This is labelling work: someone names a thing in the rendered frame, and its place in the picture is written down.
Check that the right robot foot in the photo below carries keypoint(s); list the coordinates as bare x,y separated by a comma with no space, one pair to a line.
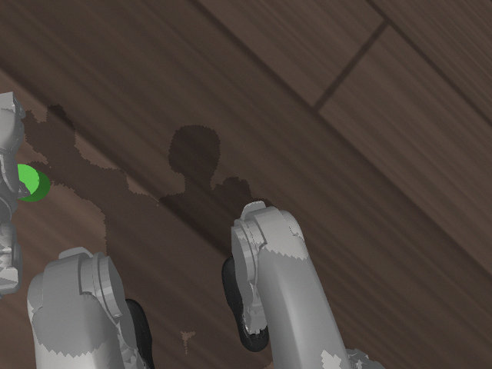
252,342

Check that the left robot hand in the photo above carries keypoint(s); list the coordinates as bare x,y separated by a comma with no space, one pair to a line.
12,129

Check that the tin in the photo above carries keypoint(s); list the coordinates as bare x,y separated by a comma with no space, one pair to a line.
35,181

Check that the left robot arm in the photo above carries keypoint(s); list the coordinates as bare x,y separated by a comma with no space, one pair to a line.
10,250

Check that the left robot foot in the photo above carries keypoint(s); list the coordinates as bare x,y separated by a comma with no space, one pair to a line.
142,332

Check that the right robot hand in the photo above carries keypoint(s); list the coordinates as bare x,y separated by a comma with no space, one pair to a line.
360,360

